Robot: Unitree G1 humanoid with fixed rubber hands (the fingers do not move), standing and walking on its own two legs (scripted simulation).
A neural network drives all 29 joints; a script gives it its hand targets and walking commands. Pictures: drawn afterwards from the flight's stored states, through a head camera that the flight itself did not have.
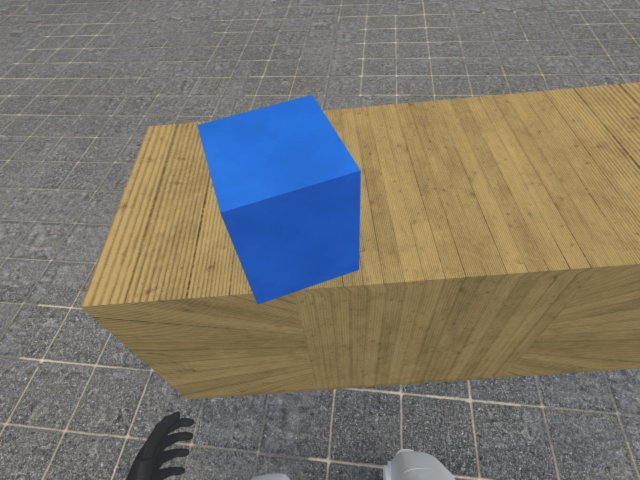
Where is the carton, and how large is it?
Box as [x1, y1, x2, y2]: [197, 95, 360, 304]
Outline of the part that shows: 312,95 197,125 221,215 257,304 358,269 360,170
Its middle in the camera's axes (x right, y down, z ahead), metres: -0.06 -0.06 +0.69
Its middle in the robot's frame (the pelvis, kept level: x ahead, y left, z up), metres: +0.55 +0.07 -0.02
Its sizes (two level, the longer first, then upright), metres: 0.210 0.200 0.250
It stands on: a pedestal, 0.60 m high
